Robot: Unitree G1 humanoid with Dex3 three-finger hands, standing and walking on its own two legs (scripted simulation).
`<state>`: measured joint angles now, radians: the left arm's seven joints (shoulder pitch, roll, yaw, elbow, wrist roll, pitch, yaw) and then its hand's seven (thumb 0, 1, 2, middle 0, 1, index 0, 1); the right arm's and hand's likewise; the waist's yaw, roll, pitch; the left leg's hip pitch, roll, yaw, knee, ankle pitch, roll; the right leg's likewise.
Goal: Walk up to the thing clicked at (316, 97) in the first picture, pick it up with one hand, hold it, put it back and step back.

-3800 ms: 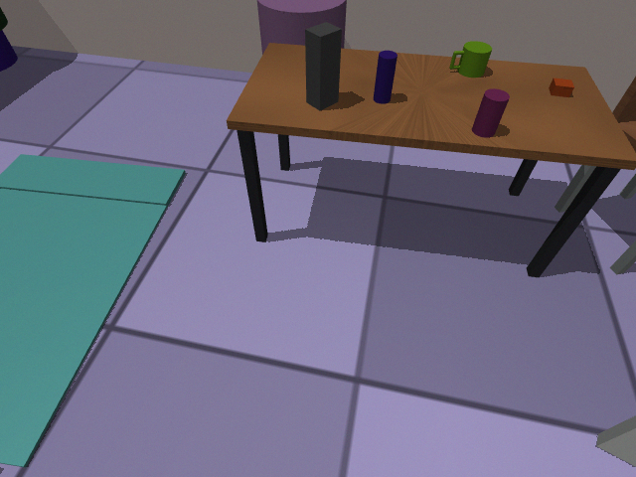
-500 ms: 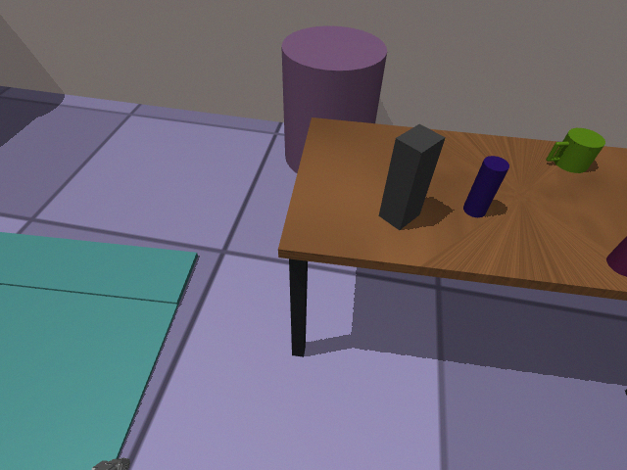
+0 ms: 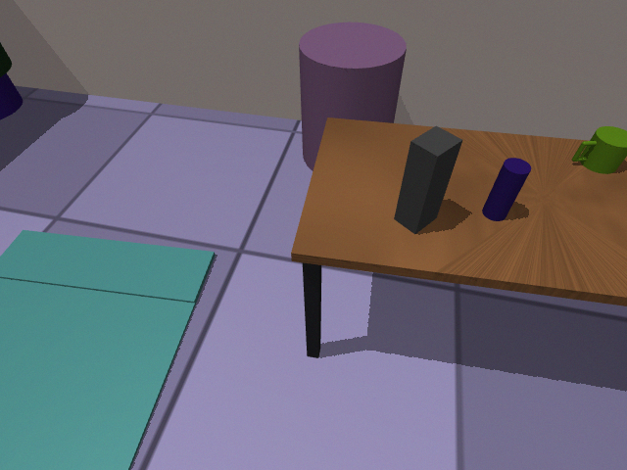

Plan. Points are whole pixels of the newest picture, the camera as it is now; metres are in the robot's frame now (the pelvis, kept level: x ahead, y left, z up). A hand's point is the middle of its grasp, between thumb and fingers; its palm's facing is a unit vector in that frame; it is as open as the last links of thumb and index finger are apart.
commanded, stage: walk up
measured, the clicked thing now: (425, 183) +0.69 -0.22 -0.09
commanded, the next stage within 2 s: stand in 0.20 s
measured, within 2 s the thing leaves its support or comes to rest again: neither
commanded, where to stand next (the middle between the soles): +0.07 +0.00 m, yaw +0 degrees
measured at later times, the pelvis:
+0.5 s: pelvis +0.02 +0.00 +0.00, yaw +0 degrees
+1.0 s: pelvis +0.03 -0.01 +0.00, yaw +1 degrees
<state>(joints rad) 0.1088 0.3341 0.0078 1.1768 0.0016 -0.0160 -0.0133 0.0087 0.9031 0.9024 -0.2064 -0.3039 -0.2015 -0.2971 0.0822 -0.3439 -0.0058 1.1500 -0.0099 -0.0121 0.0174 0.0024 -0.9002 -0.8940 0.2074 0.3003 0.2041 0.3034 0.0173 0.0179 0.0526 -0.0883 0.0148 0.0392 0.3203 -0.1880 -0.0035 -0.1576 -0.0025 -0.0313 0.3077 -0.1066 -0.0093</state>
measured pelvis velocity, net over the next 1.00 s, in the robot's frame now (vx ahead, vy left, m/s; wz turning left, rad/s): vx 0.03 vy -0.01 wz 0.02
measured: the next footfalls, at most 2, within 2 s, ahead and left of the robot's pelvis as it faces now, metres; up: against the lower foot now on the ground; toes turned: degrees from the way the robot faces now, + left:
none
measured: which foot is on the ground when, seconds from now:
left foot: down 0.00-1.00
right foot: down 0.00-1.00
